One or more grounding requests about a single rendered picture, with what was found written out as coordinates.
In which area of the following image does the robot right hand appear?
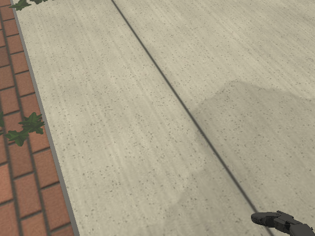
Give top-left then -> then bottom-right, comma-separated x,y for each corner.
251,210 -> 315,236

